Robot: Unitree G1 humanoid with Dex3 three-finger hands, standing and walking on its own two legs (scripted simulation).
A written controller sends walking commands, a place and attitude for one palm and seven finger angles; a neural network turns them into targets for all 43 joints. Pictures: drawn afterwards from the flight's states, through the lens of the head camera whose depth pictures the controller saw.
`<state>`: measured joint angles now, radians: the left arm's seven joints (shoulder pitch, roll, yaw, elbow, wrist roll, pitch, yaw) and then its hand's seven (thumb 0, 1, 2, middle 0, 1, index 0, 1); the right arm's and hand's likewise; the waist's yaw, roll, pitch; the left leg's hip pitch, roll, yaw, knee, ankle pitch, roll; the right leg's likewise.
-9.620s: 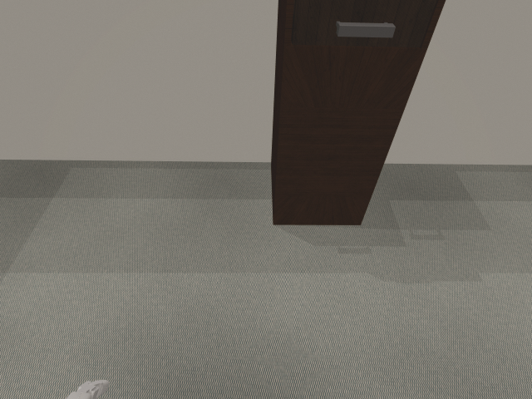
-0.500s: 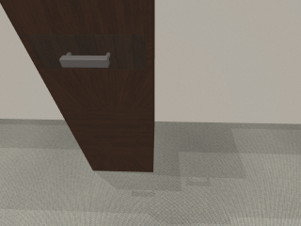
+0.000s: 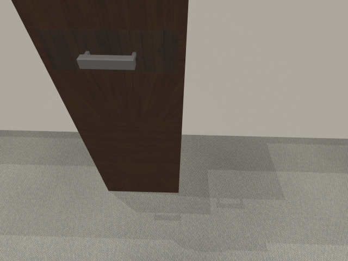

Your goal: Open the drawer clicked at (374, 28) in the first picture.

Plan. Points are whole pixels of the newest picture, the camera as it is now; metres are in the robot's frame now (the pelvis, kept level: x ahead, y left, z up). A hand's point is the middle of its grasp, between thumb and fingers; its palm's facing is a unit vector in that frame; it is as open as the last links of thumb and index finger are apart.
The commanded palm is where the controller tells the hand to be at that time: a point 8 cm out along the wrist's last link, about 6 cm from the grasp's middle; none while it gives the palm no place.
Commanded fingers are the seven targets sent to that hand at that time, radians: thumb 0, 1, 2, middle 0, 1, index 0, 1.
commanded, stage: look again from close up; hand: left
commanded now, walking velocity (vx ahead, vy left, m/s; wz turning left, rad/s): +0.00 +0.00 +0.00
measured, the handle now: (109, 58) +0.60 +0.22 +0.16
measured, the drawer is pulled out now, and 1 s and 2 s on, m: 0.00 0.00 0.00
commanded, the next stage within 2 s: shuffle to correct the standing spot in 0.32 s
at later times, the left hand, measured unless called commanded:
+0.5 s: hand out of the picture +0.00 +0.19 -0.17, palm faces +0.00 -0.99 -0.17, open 7.4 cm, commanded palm none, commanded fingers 0.00 0.90 0.90 -0.20 -0.30 -0.20 -0.30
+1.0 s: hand out of the picture +0.02 +0.16 -0.19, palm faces +0.04 -0.99 -0.13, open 7.4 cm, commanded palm none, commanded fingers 0.00 0.90 0.90 -0.20 -0.30 -0.20 -0.30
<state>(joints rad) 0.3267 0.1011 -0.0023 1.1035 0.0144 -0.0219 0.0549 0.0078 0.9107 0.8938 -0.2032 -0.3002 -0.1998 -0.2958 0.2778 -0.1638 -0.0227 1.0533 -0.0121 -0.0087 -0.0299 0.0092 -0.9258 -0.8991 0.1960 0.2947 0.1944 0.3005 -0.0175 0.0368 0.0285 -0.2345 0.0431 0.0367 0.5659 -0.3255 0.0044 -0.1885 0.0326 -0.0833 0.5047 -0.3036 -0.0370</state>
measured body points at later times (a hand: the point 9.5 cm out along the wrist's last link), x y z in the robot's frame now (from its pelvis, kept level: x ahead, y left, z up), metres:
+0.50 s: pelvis +0.01 +0.03 +0.00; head +0.02 +0.03 +0.45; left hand +0.00 +0.24 -0.16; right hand -0.02 -0.18 -0.16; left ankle -0.01 +0.11 -0.73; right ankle -0.02 -0.10 -0.73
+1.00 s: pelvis +0.11 +0.02 -0.01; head +0.14 +0.04 +0.44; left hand +0.02 +0.22 -0.17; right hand +0.18 -0.22 -0.15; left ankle +0.14 +0.12 -0.73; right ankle -0.01 -0.09 -0.71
